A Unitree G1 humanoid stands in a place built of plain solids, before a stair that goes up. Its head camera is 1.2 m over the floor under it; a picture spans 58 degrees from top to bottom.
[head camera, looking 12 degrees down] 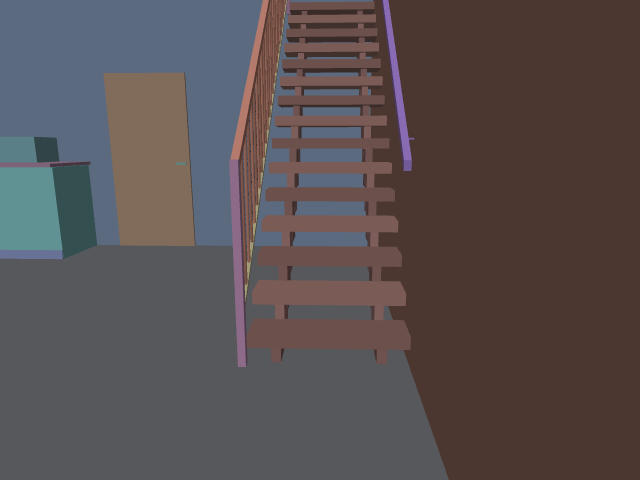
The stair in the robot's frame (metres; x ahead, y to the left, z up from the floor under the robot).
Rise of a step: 0.18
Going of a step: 0.20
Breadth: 0.91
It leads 2 degrees to the right of straight ahead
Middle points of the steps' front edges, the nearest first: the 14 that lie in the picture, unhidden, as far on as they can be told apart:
2.23 -0.04 0.18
2.44 -0.05 0.36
2.64 -0.06 0.55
2.84 -0.06 0.73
3.04 -0.07 0.91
3.24 -0.07 1.09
3.44 -0.08 1.27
3.65 -0.09 1.46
3.85 -0.09 1.64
4.05 -0.10 1.82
4.25 -0.10 2.00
4.45 -0.11 2.18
4.66 -0.11 2.37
4.86 -0.12 2.55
